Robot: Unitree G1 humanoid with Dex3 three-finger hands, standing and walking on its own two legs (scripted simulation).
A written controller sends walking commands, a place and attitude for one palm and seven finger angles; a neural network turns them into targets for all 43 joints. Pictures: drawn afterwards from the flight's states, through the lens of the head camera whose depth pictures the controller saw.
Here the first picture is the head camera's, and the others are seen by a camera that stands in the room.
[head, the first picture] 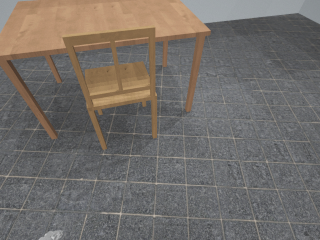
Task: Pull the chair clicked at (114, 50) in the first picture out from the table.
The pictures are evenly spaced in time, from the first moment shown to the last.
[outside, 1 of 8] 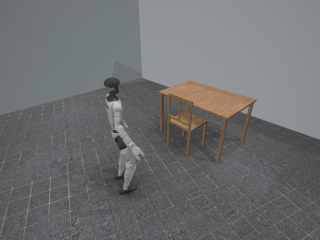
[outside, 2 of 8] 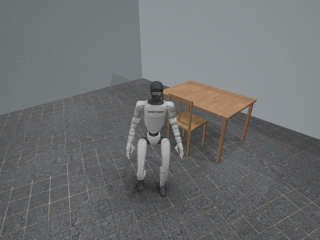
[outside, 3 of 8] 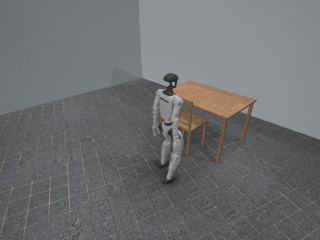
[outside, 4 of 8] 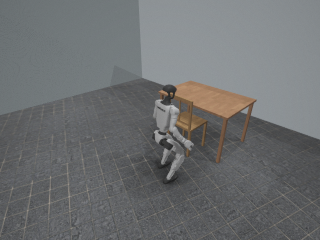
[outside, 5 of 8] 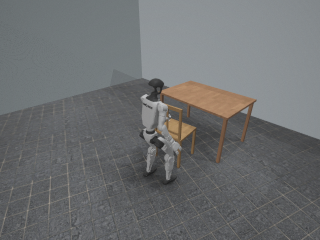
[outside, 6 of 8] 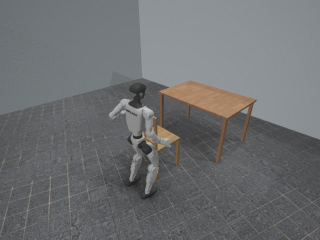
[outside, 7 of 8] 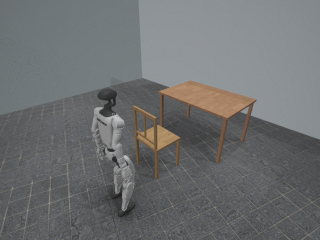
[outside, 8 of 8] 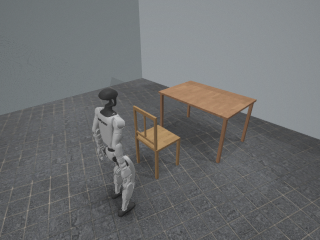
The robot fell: no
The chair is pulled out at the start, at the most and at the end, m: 0.00 0.62 0.60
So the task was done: yes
